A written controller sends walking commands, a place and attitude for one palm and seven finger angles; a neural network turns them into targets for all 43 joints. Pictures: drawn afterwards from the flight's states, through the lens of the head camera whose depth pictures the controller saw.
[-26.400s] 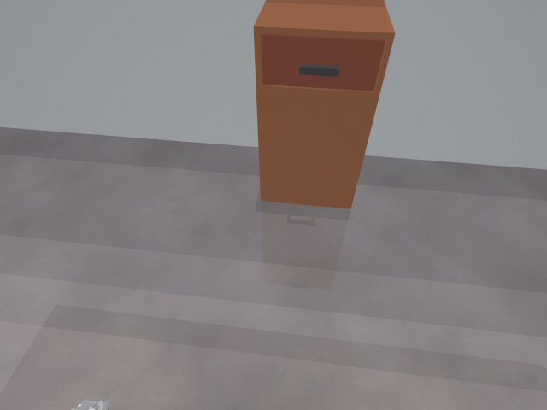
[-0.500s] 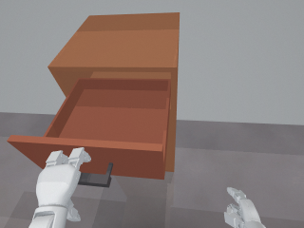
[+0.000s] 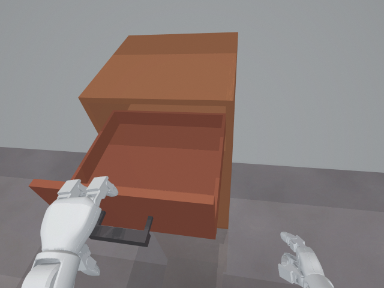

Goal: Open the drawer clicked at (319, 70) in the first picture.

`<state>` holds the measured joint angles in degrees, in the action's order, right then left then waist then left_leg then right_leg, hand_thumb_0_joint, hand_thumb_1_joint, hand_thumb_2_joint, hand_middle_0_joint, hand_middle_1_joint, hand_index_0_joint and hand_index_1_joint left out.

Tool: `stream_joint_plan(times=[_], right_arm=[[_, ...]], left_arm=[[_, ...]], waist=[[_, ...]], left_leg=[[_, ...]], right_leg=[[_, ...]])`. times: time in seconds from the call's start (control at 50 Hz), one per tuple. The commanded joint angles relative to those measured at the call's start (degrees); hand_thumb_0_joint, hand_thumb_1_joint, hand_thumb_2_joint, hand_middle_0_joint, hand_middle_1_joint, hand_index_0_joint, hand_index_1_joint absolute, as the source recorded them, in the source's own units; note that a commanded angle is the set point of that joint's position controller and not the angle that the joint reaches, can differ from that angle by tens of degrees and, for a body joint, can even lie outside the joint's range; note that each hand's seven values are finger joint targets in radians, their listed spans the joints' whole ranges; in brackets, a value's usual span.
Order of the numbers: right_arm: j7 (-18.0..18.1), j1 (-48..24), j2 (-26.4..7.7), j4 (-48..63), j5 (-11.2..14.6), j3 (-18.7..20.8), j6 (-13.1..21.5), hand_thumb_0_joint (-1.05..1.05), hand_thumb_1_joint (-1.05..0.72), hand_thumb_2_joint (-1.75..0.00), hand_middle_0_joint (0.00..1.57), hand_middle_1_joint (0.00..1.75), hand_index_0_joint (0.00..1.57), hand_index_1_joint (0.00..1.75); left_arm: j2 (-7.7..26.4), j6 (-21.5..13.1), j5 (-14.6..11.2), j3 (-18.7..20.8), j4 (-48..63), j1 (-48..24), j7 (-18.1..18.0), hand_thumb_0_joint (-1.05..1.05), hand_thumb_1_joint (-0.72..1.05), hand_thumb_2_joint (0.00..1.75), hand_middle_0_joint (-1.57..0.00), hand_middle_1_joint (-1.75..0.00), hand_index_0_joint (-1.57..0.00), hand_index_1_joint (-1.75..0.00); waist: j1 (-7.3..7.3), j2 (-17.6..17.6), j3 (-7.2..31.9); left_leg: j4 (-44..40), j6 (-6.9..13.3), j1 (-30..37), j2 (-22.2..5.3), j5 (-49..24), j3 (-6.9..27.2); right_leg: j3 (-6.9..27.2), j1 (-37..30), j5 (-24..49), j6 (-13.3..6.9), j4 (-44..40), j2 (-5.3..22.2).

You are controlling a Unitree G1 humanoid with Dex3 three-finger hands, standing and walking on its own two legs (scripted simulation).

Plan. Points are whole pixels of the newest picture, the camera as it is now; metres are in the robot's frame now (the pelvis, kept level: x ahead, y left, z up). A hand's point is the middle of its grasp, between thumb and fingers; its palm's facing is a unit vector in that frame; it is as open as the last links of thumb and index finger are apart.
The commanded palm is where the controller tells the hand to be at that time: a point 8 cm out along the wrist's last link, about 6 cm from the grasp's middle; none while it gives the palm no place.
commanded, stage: lift the hand off the handle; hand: left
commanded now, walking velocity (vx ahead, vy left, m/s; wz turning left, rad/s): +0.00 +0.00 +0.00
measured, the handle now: (122, 226) +0.25 +0.21 -0.03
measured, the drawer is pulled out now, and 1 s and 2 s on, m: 0.30 0.30 0.30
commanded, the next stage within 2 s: draw the hand back to the body in 0.42 s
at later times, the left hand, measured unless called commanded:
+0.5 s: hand (73, 219) +0.19 +0.23 +0.12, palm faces +0.09 -0.14 -0.99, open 13.8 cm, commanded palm +0.16 +0.22 +0.18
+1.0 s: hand (62, 222) +0.18 +0.24 +0.13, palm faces +0.08 -0.10 -0.99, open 13.8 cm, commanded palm +0.15 +0.25 +0.18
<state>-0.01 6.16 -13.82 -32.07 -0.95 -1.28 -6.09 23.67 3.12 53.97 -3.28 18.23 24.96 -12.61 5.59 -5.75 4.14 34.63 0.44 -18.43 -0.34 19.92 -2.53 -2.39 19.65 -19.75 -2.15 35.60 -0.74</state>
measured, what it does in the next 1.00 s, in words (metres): stands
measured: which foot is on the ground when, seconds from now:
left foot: down 0.00-1.00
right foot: down 0.00-1.00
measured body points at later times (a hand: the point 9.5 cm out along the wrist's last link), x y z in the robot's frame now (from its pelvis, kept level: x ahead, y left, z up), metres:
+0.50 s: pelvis +0.00 +0.01 +0.01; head -0.01 -0.04 +0.46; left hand +0.18 +0.23 +0.18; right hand +0.23 -0.18 -0.08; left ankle -0.02 +0.11 -0.73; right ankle -0.02 -0.09 -0.73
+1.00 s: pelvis -0.01 +0.01 +0.01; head -0.01 -0.03 +0.46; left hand +0.17 +0.25 +0.18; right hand +0.21 -0.19 -0.08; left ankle -0.02 +0.11 -0.73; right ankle -0.02 -0.09 -0.73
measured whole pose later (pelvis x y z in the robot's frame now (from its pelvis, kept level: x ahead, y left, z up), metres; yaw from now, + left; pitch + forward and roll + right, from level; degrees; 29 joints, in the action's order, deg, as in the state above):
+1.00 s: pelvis -0.01 +0.01 +0.01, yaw +0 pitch +1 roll +0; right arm -0.1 7.4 -15.5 -29.8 0.7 -2.5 -7.4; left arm 30.0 2.5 47.8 2.7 28.0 27.4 -4.0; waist 5.5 -6.6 2.0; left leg 29.1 1.3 -13.0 0.1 16.8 -2.2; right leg -2.7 13.0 -15.6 -1.2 27.9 -0.6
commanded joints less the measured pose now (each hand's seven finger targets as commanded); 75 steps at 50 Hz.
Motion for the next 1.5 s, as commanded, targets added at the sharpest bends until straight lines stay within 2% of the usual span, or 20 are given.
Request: stream_joint_plan(times=[0.0, 0.3, 0.34, 0.4, 0.5, 0.58, 0.64, 0.7, 0.78, 0.9, 0.98, 1.04, 1.1, 1.12, 1.14, 1.18, 1.2, 1.24, 1.34, 1.48], right_arm=[[-0.1, -8.55, -5.09, 10.97, 0.59, 1.54, 2.78, 0.0, -0.9, -0.9, 0.2, 0.3, 0.2, 0.3], [-0.41, -10.17, -5.69, 12.17, 1.64, 0.58, 1.29, 0.0, -0.9, -0.9, 0.2, 0.3, 0.2, 0.3], [-0.68, -9.77, -5.54, 11.63, 1.81, 0.93, 1.1, 0.0, -0.9, -0.9, 0.2, 0.3, 0.2, 0.3], [-1.05, -10.16, -5.95, 12.5, 1.99, 0.3, 0.82, 0.0, -0.9, -0.9, 0.2, 0.3, 0.2, 0.3], [-0.87, -9.91, -5.8, 12.9, 1.58, 0.27, 0.97, 0.0, -0.9, -0.9, 0.2, 0.3, 0.2, 0.3], [-0.34, -10.83, -6.51, 12.96, 1.99, 0.47, 1.21, 0.0, -0.9, -0.9, 0.2, 0.3, 0.2, 0.3], [-0.42, -9.58, -5.89, 12.15, 1.63, 0.84, 0.96, 0.0, -0.9, -0.9, 0.2, 0.3, 0.2, 0.3], [-0.25, -9.69, -6.18, 13.04, 1.84, 0.58, 1.24, 0.0, -0.9, -0.9, 0.2, 0.3, 0.2, 0.3], [0.13, -10.62, -6.68, 12.78, 2.44, 0.79, 1.32, 0.0, -0.9, -0.9, 0.2, 0.3, 0.2, 0.3], [0.45, -8.91, -6.45, 13.09, 1.78, 0.5, 1.85, 0.0, -0.9, -0.9, 0.2, 0.3, 0.2, 0.3], [0.52, -9.73, -7.01, 13.01, 2.47, 0.95, 1.74, 0.0, -0.9, -0.9, 0.2, 0.3, 0.2, 0.3], [0.4, -8.13, -6.78, 12.65, 2.08, 1.17, 1.4, 0.0, -0.9, -0.9, 0.2, 0.3, 0.2, 0.3], [0.64, -8.47, -7.12, 13.4, 2.1, 0.77, 1.68, 0.0, -0.9, -0.9, 0.2, 0.3, 0.2, 0.3], [2.26, -4.42, -0.96, 13.85, 3.12, 0.83, 6.83, 0.0, -0.9, -0.9, 0.2, 0.3, 0.2, 0.3], [3.27, -3.04, -3.19, 11.84, 2.78, 1.03, 9.74, 0.0, -0.9, -0.9, 0.2, 0.3, 0.2, 0.3], [5.09, -4.19, -3.85, 9.62, 2.07, 1.15, 12.62, 0.0, -0.9, -0.9, 0.2, 0.3, 0.2, 0.3], [5.32, -3.23, -3.39, 10.42, 1.5, 0.45, 14.39, 0.0, -0.9, -0.9, 0.2, 0.3, 0.2, 0.3], [5.49, -2.3, -3.07, 8.48, 1.05, 0.49, 16.17, 0.0, -0.9, -0.9, 0.2, 0.3, 0.2, 0.3], [5.18, -2.7, -3.12, 6.6, 0.91, 0.71, 17.56, 0.0, -0.9, -0.9, 0.2, 0.3, 0.2, 0.3], [4.35, -3.85, -3.47, 5.87, 1.17, 1.85, 16.76, 0.0, -0.9, -0.9, 0.2, 0.3, 0.2, 0.3]], left_arm=[[9.35, -0.2, -0.8, 7.06, 15.6, -1.53, -0.66, 0.0, -0.5, 0.3, -0.3, -1.2, -0.3, -1.2], [12.97, 1.94, -3.7, 9.46, 22.89, -5.03, 4.62, 0.0, -0.5, 0.3, -0.3, -1.2, -0.3, -1.2], [11.07, 1.96, -4.39, 8.56, 18.98, -2.9, 5.89, 0.0, -0.5, 0.3, -0.3, -1.2, -0.3, -1.2], [12.27, 2.23, -4.87, 9.59, 20.79, -1.94, 6.77, 0.0, -0.5, 0.3, -0.3, -1.2, -0.3, -1.2], [12.05, 0.95, -4.11, 8.99, 23.74, -5.51, 6.0, 0.0, -0.5, 0.3, -0.3, -1.2, -0.3, -1.2], [16.36, 0.27, -4.74, 14.35, 22.34, -2.38, 4.61, 0.0, -0.5, 0.3, -0.3, -1.2, -0.3, -1.2], [13.16, -0.1, -4.8, 11.85, 20.4, -2.71, 5.11, 0.0, -0.5, 0.3, -0.3, -1.2, -0.3, -1.2], [14.48, 0.13, -5.66, 12.51, 23.08, -2.71, 5.53, 0.0, -0.5, 0.3, -0.3, -1.2, -0.3, -1.2], [15.95, 0.08, -6.94, 14.16, 20.76, -1.95, 6.37, 0.0, -0.5, 0.3, -0.3, -1.2, -0.3, -1.2], [16.91, -1.31, -5.63, 14.34, 22.63, -4.64, 6.27, 0.0, -0.5, 0.3, -0.3, -1.2, -0.3, -1.2], [19.14, -0.97, -7.21, 18.13, 20.61, -0.6, 5.82, 0.0, -0.5, 0.3, -0.3, -1.2, -0.3, -1.2], [17.15, -0.88, -7.46, 16.8, 19.47, 1.28, 6.63, 0.0, -0.5, 0.3, -0.3, -1.2, -0.3, -1.2], [18.92, -1.01, -8.03, 17.69, 22.91, -0.81, 6.99, 0.0, -0.5, 0.3, -0.3, -1.2, -0.3, -1.2], [-6.08, -5.0, -49.16, 12.81, 18.81, -1.62, 6.93, 0.0, -0.47, 0.32, -0.3, -1.18, -0.3, -1.18], [0.45, -7.14, -50.19, 16.35, 15.53, 2.58, 5.91, 0.0, -0.43, 0.33, -0.29, -1.15, -0.29, -1.15], [5.51, -9.86, -54.54, 21.72, 21.78, 2.49, 4.34, 0.0, -0.36, 0.36, -0.29, -1.11, -0.29, -1.11], [4.36, -11.53, -54.63, 20.16, 28.6, -1.16, 4.09, 0.0, -0.32, 0.37, -0.29, -1.09, -0.29, -1.09], [2.84, -11.69, -55.01, 19.53, 25.36, 1.34, 3.57, 0.0, -0.26, 0.4, -0.28, -1.04, -0.28, -1.04], [2.73, -12.2, -55.83, 20.87, 23.9, 0.33, 4.09, 0.0, -0.08, 0.48, -0.27, -0.93, -0.27, -0.93], [2.73, -12.18, -56.7, 22.63, 23.77, 4.09, 5.53, 0.0, 0.17, 0.58, -0.25, -0.77, -0.25, -0.77]], waist=[[0.39, 4.28, 8.78], [0.18, 2.61, 6.43], [0.03, 5.63, 3.17], [0.37, 5.44, 4.72], [0.26, 1.82, 5.48], [0.65, 1.81, 5.26], [0.21, 4.12, 3.1], [0.43, 1.78, 5.65], [-0.28, 2.64, 1.91], [0.63, 1.12, 4.91], [0.36, 2.2, 3.1], [0.21, 4.67, 2.91], [0.23, 1.53, 5.08], [-5.42, 9.2, -0.2], [-4.08, 11.96, -0.69], [-2.77, 8.4, 0.6], [-2.37, 3.43, 3.7], [-2.32, 1.29, 0.9], [-2.19, 0.46, -2.83], [-2.04, 2.64, 1.01]], left_leg=[[-3.84, 1.08, 5.68, 0.13, -18.92, 1.26], [-7.54, 0.91, 8.59, -0.83, -19.14, 2.02], [-8.29, 0.92, 7.97, -1.01, -19.15, 2.07], [-8.74, 0.81, 7.25, -0.87, -18.4, 1.99], [-8.94, 0.72, 8.09, -1.18, -16.5, 2.26], [-8.56, 0.4, 7.92, -1.33, -16.26, 2.42], [-8.58, 0.84, 8.02, -1.19, -16.56, 2.15], [-8.77, 0.76, 8.32, -1.11, -16.49, 2.48], [-9.28, 0.58, 7.53, -1.46, -13.84, 2.54], [-9.59, 0.65, 8.32, -1.3, -14.79, 3.2], [-9.21, 0.35, 7.61, -1.53, -15.47, 3.02], [-8.42, 0.89, 7.85, -1.2, -17.08, 2.51], [-8.19, 0.79, 8.33, -1.06, -16.54, 2.84], [-9.24, 2.37, 13.42, -2.45, -13.22, 3.41], [-9.75, 2.07, 13.37, -3.41, -11.4, 3.8], [-10.53, 1.59, 13.69, -2.59, -13.17, 3.38], [-10.7, 1.54, 14.47, -1.98, -16.41, 3.36], [-10.93, 1.2, 14.38, -2.09, -19.97, 3.17], [-11.53, 0.8, 13.24, -2.28, -21.38, 3.4], [-10.45, 0.86, 14.56, -2.61, -27.8, 3.01]], right_leg=[[2.86, -6.01, 22.14, 0.78, -6.69, 1.97], [1.9, -8.56, 19.54, 0.89, -10.45, 2.31], [1.03, -7.77, 18.98, 1.0, -10.88, 1.79], [1.34, -9.77, 19.54, 0.94, -10.99, 2.04], [1.35, -8.2, 14.81, 0.53, -11.62, 1.91], [2.96, -9.29, 16.76, 0.29, -11.9, 1.84], [1.73, -7.38, 15.96, 0.59, -12.22, 2.05], [1.66, -8.78, 15.5, 0.6, -11.93, 2.34], [2.24, -7.21, 13.06, 0.71, -12.93, 1.98], [1.34, -7.85, 11.12, 0.41, -12.43, 2.13], [2.23, -8.38, 14.5, 0.51, -12.36, 2.1], [1.44, -7.91, 16.77, 0.99, -12.19, 2.43], [1.81, -8.48, 15.96, 0.9, -11.99, 2.62], [-1.27, -9.39, 13.14, 0.71, -11.81, 1.54], [-1.01, -8.59, 10.17, 0.94, -12.03, 1.52], [-0.46, -11.07, 11.99, 1.16, -13.31, 2.4], [-0.24, -12.66, 14.31, 0.94, -13.18, 3.0], [-0.53, -12.44, 17.17, 0.74, -13.44, 3.17], [-0.6, -12.71, 19.1, 0.43, -14.71, 3.3], [-0.53, -15.29, 26.34, 0.75, -14.1, 3.3]])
